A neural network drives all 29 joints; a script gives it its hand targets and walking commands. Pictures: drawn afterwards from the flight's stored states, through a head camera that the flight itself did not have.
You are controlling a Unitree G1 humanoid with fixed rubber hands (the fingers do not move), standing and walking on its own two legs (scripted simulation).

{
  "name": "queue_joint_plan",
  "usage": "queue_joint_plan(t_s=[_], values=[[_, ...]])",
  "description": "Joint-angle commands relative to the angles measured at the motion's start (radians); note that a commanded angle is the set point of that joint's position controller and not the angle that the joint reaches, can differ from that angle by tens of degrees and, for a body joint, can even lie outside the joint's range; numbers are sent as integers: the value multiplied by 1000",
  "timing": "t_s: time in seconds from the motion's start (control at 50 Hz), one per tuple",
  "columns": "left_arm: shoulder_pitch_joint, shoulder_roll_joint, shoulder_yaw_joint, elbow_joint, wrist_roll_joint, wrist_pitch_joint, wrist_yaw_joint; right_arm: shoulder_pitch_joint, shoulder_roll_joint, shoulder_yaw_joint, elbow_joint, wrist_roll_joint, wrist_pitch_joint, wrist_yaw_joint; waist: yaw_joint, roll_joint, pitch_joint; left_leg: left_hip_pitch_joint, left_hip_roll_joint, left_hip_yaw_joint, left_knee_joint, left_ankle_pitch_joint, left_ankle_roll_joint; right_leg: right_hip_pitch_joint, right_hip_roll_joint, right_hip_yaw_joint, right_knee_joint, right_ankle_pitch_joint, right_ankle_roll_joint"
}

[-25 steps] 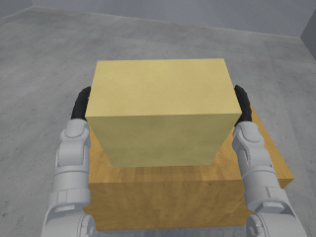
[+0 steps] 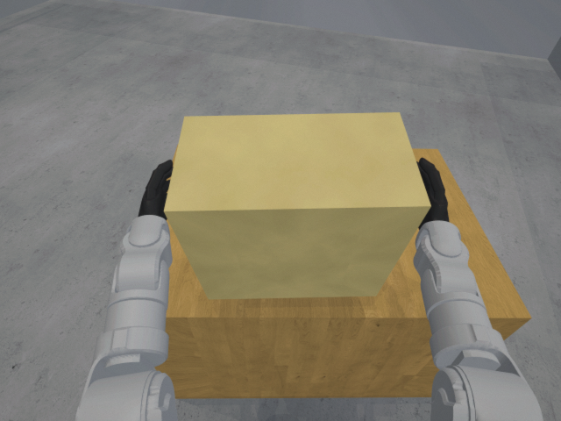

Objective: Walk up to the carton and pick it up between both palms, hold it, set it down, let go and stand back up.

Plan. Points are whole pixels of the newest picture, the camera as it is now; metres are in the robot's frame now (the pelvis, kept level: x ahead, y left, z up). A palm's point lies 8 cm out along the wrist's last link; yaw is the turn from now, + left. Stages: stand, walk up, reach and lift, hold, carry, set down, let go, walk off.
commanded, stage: set down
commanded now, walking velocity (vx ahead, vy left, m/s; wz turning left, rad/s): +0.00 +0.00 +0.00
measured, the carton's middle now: (292, 217) +0.40 -0.01 +0.06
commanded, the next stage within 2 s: none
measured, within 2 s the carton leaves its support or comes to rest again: rests again in 1.74 s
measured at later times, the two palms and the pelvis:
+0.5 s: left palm (170, 213) +0.39 +0.18 +0.08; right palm (426, 213) +0.37 -0.22 +0.10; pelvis +0.00 +0.00 +0.00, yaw -1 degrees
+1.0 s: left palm (182, 209) +0.42 +0.17 +0.06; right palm (427, 216) +0.38 -0.23 +0.08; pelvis +0.01 +0.00 +0.00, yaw -2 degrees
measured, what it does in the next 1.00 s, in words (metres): stands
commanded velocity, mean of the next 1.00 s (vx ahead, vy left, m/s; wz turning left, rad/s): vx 0.00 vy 0.00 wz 0.00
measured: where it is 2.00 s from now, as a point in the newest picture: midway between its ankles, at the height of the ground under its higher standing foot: outside the picture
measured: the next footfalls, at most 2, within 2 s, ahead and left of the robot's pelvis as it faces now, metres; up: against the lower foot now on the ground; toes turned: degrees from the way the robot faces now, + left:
none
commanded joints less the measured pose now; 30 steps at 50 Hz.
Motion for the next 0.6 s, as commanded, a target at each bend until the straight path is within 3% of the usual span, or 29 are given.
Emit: queue_joint_plan(t_s=[0.0,0.08,0.2,0.4,0.58], values=[[-724,-413,-374,-204,-78,-137,-103,-685,312,291,-209,-25,-101,152,-12,44,-458,93,28,4,-11,377,-93,162,-16,10,34,392,51],[-770,-400,-333,-115,-54,-165,-87,-714,305,252,-114,-45,-111,163,6,43,-434,87,32,10,-21,329,-92,128,-19,9,21,325,49],[-809,-376,-237,9,-13,-200,-90,-754,326,188,-16,-87,-123,174,41,19,-413,-14,27,31,-63,195,-60,177,-41,23,29,309,59],[-862,-364,-204,102,-7,-281,-78,-749,331,113,57,-149,-154,179,23,32,-493,10,31,41,-32,272,-71,137,-39,23,40,371,60],[-894,-386,-253,132,-37,-364,-69,-748,341,140,63,-158,-200,172,2,51,-627,65,40,31,38,487,-93,119,-27,22,65,528,58]])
